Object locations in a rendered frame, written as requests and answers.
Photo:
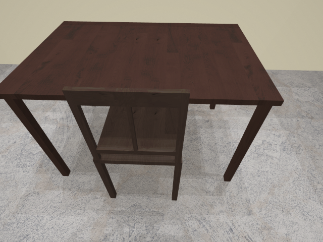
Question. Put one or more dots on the table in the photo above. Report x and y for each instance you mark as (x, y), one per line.
(215, 61)

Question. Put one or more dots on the chair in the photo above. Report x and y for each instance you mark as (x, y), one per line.
(144, 126)

